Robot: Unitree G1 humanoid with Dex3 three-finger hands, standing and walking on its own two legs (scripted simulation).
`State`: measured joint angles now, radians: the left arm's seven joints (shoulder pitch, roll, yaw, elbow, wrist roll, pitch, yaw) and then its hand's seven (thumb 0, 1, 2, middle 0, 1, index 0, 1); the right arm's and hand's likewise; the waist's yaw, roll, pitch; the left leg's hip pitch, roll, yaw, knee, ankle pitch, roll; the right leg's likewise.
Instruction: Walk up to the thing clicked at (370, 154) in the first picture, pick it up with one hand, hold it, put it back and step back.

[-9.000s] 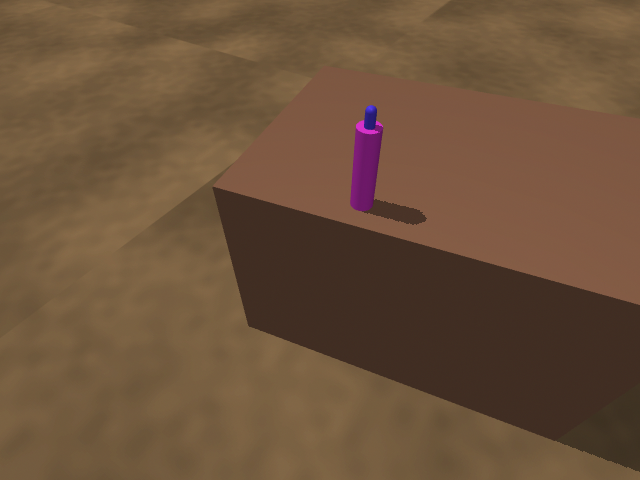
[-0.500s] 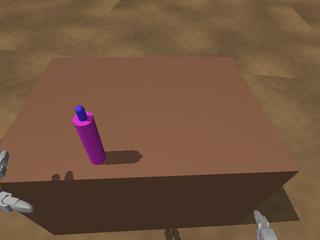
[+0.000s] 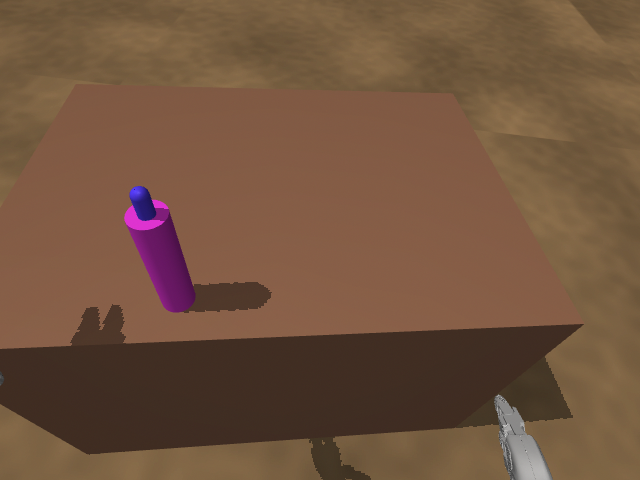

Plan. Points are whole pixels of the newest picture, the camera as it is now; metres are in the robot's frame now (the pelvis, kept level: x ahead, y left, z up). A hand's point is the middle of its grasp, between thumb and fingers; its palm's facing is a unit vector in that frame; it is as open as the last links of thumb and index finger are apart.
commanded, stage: go down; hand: left
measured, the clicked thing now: (161, 252) +0.44 +0.20 +0.02
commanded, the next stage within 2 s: approach in 1.76 s
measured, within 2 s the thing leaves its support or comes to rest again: neither
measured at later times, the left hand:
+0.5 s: hand out of the picture +0.36 +0.37 +0.08, palm faces +0.15 -0.99 +0.01, open 17.7 cm
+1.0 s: hand out of the picture +0.38 +0.38 +0.09, palm faces +0.16 -0.99 +0.01, open 17.6 cm
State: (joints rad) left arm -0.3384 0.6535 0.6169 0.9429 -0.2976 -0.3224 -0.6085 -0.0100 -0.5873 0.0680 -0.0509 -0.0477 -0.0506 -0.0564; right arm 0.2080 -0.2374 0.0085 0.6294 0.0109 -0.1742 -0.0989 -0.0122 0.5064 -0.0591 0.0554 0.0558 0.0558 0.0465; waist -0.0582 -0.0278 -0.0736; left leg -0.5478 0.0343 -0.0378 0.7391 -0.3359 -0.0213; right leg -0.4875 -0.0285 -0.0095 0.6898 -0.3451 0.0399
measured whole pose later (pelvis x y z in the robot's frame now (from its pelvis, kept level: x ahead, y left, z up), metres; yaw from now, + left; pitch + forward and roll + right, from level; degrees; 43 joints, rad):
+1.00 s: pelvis +0.00 +0.01 -0.03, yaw -1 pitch +15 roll -3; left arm -0.53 0.83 0.69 1.05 -0.24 -0.22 -0.65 -0.01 -0.60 0.08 -0.05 -0.04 -0.05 -0.06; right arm 0.30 -0.26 0.06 0.43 0.00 -0.22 -0.11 -0.01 0.52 -0.06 0.06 0.06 0.06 0.05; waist -0.10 -0.02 -0.13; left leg -0.79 0.04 -0.05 0.95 -0.43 -0.02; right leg -0.71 -0.02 -0.02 0.87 -0.42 0.05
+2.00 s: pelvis -0.01 +0.01 -0.04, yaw +0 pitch +15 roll -3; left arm -0.54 0.82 0.66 1.03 -0.24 -0.20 -0.64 -0.01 -0.57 0.06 -0.06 -0.06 -0.05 -0.07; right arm 0.34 -0.27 0.05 0.35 0.00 -0.22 -0.11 -0.01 0.53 -0.05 0.06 0.06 0.06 0.05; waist -0.10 -0.02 -0.13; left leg -0.84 0.04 -0.06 1.00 -0.44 -0.01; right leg -0.76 -0.02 -0.01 0.93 -0.44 0.05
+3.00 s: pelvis -0.02 +0.00 -0.07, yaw -2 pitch +20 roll -3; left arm -0.63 0.43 0.42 0.92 -0.13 -0.41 -0.18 -0.01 -0.54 0.01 -0.07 -0.01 -0.08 -0.01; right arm 0.43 -0.27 -0.05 0.02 -0.04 -0.08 0.01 -0.01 0.53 -0.05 0.06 0.06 0.06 0.05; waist -0.18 -0.03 -0.12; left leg -1.04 0.05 -0.06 1.17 -0.48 -0.03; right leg -0.98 0.00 -0.01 1.12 -0.49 0.03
